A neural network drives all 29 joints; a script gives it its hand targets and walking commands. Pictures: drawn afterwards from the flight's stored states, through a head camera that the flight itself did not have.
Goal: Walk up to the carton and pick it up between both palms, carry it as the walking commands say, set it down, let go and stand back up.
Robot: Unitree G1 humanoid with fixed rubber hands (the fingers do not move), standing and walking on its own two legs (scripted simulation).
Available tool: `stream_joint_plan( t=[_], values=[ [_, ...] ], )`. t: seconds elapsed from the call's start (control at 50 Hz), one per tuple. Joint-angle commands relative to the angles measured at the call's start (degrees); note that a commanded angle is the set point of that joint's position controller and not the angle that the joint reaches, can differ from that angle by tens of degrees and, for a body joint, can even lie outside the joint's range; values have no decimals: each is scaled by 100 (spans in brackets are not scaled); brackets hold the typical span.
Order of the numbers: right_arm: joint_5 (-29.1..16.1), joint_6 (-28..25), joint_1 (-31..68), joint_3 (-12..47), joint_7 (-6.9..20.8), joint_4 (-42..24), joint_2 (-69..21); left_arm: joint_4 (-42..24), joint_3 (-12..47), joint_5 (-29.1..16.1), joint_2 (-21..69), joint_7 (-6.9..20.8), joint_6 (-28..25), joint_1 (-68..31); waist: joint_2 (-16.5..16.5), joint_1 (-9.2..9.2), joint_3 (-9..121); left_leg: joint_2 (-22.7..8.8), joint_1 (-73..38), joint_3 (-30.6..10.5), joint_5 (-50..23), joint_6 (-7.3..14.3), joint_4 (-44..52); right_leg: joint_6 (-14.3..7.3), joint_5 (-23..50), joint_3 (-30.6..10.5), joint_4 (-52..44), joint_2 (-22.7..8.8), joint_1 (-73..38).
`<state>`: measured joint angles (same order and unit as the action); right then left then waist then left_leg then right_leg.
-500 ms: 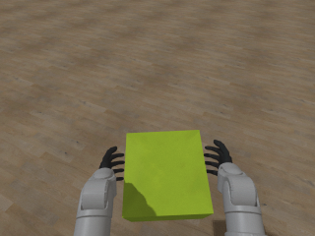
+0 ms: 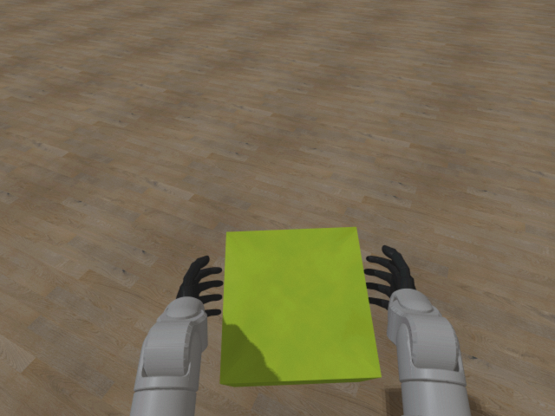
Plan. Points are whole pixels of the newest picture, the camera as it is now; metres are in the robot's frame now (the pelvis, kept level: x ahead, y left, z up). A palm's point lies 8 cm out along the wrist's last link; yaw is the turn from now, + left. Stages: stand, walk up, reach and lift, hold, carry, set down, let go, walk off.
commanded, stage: carry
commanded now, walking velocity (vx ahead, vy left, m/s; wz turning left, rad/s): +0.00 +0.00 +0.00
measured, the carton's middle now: (294, 308) +0.31 -0.01 -0.03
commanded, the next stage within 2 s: hold in 0.82 s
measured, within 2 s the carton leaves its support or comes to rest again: neither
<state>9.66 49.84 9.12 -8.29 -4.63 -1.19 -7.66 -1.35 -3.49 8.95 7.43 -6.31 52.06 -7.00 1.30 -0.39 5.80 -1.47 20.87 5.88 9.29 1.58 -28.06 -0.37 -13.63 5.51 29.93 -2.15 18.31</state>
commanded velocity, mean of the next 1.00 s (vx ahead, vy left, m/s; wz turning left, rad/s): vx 0.00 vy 0.00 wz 0.00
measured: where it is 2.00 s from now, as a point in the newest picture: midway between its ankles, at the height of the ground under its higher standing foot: outside the picture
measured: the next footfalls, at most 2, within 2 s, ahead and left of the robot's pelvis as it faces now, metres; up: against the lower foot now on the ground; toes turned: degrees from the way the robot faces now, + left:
none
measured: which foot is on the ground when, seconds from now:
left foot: down 0.00-1.00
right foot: down 0.00-1.00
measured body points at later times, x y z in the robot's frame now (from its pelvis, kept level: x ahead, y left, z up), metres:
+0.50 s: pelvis +0.01 -0.02 +0.00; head +0.00 -0.02 +0.45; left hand +0.29 +0.13 +0.04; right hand +0.31 -0.17 +0.06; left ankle +0.06 +0.10 -0.73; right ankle +0.02 -0.11 -0.73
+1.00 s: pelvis +0.01 -0.01 +0.01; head +0.01 +0.00 +0.46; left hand +0.29 +0.14 +0.01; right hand +0.31 -0.16 +0.02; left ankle +0.06 +0.11 -0.73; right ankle +0.02 -0.11 -0.73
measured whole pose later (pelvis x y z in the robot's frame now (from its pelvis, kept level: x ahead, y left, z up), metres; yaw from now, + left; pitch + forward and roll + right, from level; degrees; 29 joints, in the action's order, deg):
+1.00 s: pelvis +0.01 -0.01 +0.01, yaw -1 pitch -4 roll +0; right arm 15.3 41.8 14.9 -11.2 -1.6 12.0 -8.7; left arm 8.2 -7.6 11.7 7.7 -4.1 45.1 -9.7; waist -0.8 0.1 -4.2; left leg -0.1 10.6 2.8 8.5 0.8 -23.2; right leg -1.1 -12.9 0.8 25.8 0.3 8.7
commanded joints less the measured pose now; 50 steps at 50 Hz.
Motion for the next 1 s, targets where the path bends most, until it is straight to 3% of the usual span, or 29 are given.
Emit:
stream_joint_plan(
  t=[0.0, 0.12, 0.18, 0.2, 0.22, 0.24, 0.3, 0.32, 0.34, 0.38, 0.42, 0.44, 0.46, 0.48, 0.52, 0.54, 0.56, 0.58, 0.7, 0.72, 0.74, 0.76, 0.8, 0.82, 0.84, 0.86, 0.92, 0.94, 0.98],
  values=[
    [-1695, 48, 2191, 3332, 1272, -531, -4615, -1171, 2843, -1624, 4449, 1298, -300, -3006, -267, 26, 1306, -782, -472, -803, 230, 121, 504, -52, -275, -550, -623, -640, -349],
    [-1718, 123, 2508, 3213, 1237, -708, -4629, -788, 2775, -1635, 4651, 1327, -154, -2921, 85, 43, 1637, -655, -867, -630, -192, 88, 349, -140, -77, -591, -570, -702, -226],
    [-2050, 353, 2221, 3683, 1228, -1243, -4815, -1640, 3193, -2006, 4673, 1317, 47, -2872, 158, 21, 1767, -653, -681, -678, -187, 43, 336, -174, 63, -606, -570, -717, -467],
    [-1455, 221, 2307, 3029, 1263, -280, -4344, -65, 2361, -1260, 4470, 1351, -89, -2325, -350, 46, 1635, -627, -743, -600, -50, 56, 243, -125, -18, -585, -654, -680, -247],
    [-1893, 372, 2191, 3554, 1263, -959, -4756, -1699, 3133, -1952, 4653, 1341, -17, -3256, -346, 58, 1361, -648, -530, -634, 92, 71, 233, -153, 11, -627, -739, -724, -282],
    [-2207, 476, 2390, 3908, 1242, -1542, -4956, -2035, 3310, -2135, 4749, 1316, 113, -3073, -373, 42, 1763, -714, -656, -687, -339, 79, 283, -157, 362, -595, -631, -778, -504],
    [-1642, 478, 2072, 3259, 1237, -513, -4648, -746, 2666, -1588, 4621, 1323, 142, -2520, -512, 45, 1947, -610, -646, -512, -917, 55, -174, -200, 2303, -493, -200, -811, -969],
    [-1842, 418, 2358, 3551, 1231, -1129, -4595, -1212, 2853, -1725, 4565, 1331, 85, -2527, -855, 41, 1940, -634, -494, -548, -841, 71, -69, -174, 2054, -489, -229, -843, -950],
    [-1522, 353, 2410, 3004, 1271, -243, -4454, -338, 2400, -1329, 4538, 1352, 7, -2569, -256, 29, 2028, -687, -655, -590, -959, 77, 14, -175, 1760, -488, -224, -792, -938],
    [-1611, 237, 2604, 3202, 1269, -639, -4521, -523, 2507, -1365, 4490, 1366, -47, -2580, -396, 47, 1847, -723, -656, -622, -600, 105, 118, -136, 788, -421, -423, -678, -561],
    [-2412, 533, 2531, 4103, 1259, -1833, -5104, -2685, 3683, -2444, 4927, 1353, 178, -3526, 128, 40, 1655, -673, -555, -551, -444, -14, 35, -237, 1072, -599, -448, -834, -526],
    [-1710, 472, 2381, 3145, 1310, -127, -4858, -704, 2701, -1624, 4740, 1350, 139, -3159, -5, 40, 1473, -600, -453, -526, -345, -23, 35, -180, 977, -609, -396, -799, -476],
    [-2078, 544, 2440, 3589, 1288, -1031, -4945, -1575, 3148, -2035, 4828, 1351, 214, -3191, -346, 60, 1339, -581, -295, -544, -314, -15, 72, -182, 781, -496, -458, -797, -481],
    [-1880, 657, 2335, 3323, 1287, -430, -4832, -915, 2893, -1764, 4784, 1343, 303, -2951, -12, 36, 1592, -624, -597, -591, -280, 22, 160, -200, 390, -659, -501, -813, -427],
    [-2590, 880, 2528, 4216, 1288, -1985, -5204, -2662, 3802, -2520, 4999, 1307, 570, -3316, 128, 44, 1648, -697, -635, -653, -491, 64, 85, -195, 478, -579, -440, -765, -527],
    [-1903, 834, 2229, 3235, 1328, -234, -4968, -1235, 2941, -1854, 4709, 1335, 492, -3284, 212, 40, 1527, -719, -539, -669, -217, 76, 248, -166, 180, -493, -393, -746, -569],
    [-2131, 841, 2302, 3574, 1311, -1049, -4973, -2041, 3295, -2146, 4740, 1325, 498, -3393, -83, 40, 1598, -760, -691, -785, -339, 119, 236, -181, 141, -491, -421, -698, -293],
    [-1453, 718, 2251, 2656, 1350, 471, -4678, -303, 2322, -1349, 4517, 1341, 350, -2997, 3, 15, 1603, -833, -817, -852, -78, 142, 360, -177, -116, -466, -463, -648, -225],
    [-2139, 593, 2932, 3613, 1287, -1324, -5080, -1694, 3214, -2206, 5123, 1403, 303, -3549, -230, 16, 1566, -663, -499, -619, -682, 20, 113, -121, 879, -404, -438, -648, -554],
    [-1552, 487, 2228, 2808, 1296, 109, -4783, -484, 2543, -1646, 4760, 1395, 171, -3222, 108, 8, 1777, -655, -791, -611, -263, 28, 264, -186, 261, -455, -386, -651, -416],
    [-1528, 286, 2524, 2887, 1244, -176, -4678, -560, 2501, -1570, 4687, 1414, -1, -3089, -164, 20, 1845, -653, -770, -689, -278, 82, 256, -131, 319, -475, -459, -616, -576],
    [-2015, 500, 2278, 3541, 1231, -1036, -5050, -1917, 3310, -2232, 4814, 1358, 180, -3509, 54, 14, 1880, -768, -799, -741, -950, 138, 176, -126, 618, -415, -413, -553, -716],
    [-1858, 500, 2262, 3335, 1290, -450, -4984, -1394, 2995, -1915, 4663, 1394, 149, -3320, 134, 13, 1612, -730, -564, -694, -690, 60, 295, -128, 364, -444, -366, -595, -578],
    [-133, -73, 1662, 1509, 1444, 2243, -4093, 1610, 1252, -398, 4420, 1401, -387, -2286, -612, -112, -204, 439, -1409, -1131, 114, 133, 760, -250, 251, -1077, -1042, 675, -571],
    [-162, -504, 1995, 1652, 1425, 1824, -4196, 1340, 1687, -631, 4601, 1431, -823, -2655, -446, 313, 120, 409, -1706, -1200, -31, 135, 746, -278, 526, -1200, -921, 667, -838],
    [-461, -791, 2198, 2132, 1521, 1490, -4657, 981, 2034, -830, 4918, 1527, -1066, -2712, -351, 353, 527, 477, -1994, -1247, -797, 170, 662, -208, 1245, -1228, -788, 634, -1000],
    [-1106, -1242, 3531, 3216, 1818, 697, -5631, -941, 2714, -1597, 5314, 1723, -1587, -4356, -488, -92, 1534, 504, -2415, -1141, -1260, 14, 571, -232, 1314, -1213, -713, 570, -1223],
    [-1139, -1320, 3584, 3214, 1843, 765, -5996, -680, 2870, -1523, 5488, 1840, -1591, -4536, -115, -72, 1899, 585, -2162, -994, -975, -38, 587, -169, 1277, -1131, -724, 586, -1580],
    [-1303, -1189, 3615, 3300, 1876, 824, -5957, -673, 2982, -1549, 5407, 1774, -1518, -4524, -322, -184, 1827, 507, -2325, -1074, -1151, -2, 541, -138, 1354, -1191, -791, 566, -1401]
  ],
)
